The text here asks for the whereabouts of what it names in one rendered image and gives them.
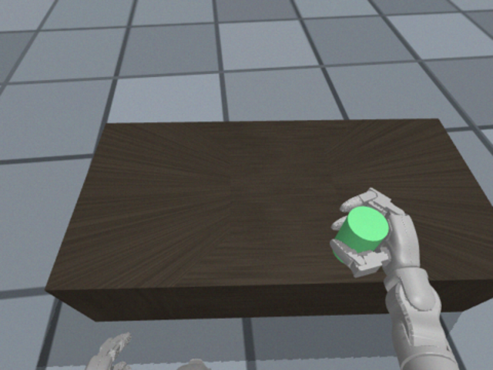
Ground right robot hand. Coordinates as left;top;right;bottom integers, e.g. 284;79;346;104
330;188;420;278

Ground left robot hand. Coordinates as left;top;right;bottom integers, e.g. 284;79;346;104
85;332;132;370

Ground right robot arm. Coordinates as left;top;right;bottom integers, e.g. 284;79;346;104
384;266;459;370

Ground can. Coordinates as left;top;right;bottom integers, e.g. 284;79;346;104
332;207;389;263

